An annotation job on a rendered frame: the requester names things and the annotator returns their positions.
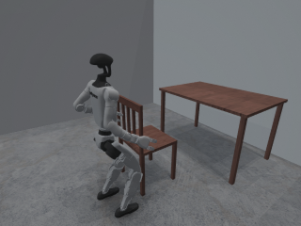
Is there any right robot hand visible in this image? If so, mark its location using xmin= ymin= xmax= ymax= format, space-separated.
xmin=137 ymin=136 xmax=157 ymax=151

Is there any robot left upper arm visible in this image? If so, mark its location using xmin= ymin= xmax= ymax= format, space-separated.
xmin=73 ymin=80 xmax=95 ymax=112

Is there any left robot hand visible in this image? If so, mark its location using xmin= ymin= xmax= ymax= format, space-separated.
xmin=117 ymin=112 xmax=123 ymax=122

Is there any robot shin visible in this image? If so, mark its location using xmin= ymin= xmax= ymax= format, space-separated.
xmin=102 ymin=161 xmax=124 ymax=194
xmin=120 ymin=171 xmax=143 ymax=211

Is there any right robot forearm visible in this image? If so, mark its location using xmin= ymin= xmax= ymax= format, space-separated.
xmin=107 ymin=121 xmax=140 ymax=144

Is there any table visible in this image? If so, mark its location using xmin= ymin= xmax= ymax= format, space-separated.
xmin=159 ymin=81 xmax=288 ymax=185

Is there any robot right upper arm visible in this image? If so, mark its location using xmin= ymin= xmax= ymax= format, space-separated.
xmin=103 ymin=87 xmax=119 ymax=131

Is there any chair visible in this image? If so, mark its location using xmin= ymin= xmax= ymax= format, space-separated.
xmin=117 ymin=95 xmax=178 ymax=197

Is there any robot left shin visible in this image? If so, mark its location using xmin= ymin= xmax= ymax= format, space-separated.
xmin=102 ymin=161 xmax=124 ymax=194

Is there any left robot forearm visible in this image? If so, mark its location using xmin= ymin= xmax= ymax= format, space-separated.
xmin=83 ymin=104 xmax=93 ymax=114

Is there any robot right shin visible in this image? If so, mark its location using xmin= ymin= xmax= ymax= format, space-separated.
xmin=120 ymin=171 xmax=143 ymax=211

